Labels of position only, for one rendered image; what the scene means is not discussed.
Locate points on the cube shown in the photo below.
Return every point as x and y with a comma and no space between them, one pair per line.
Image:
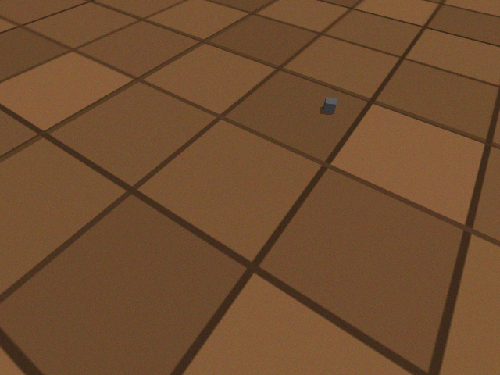
329,105

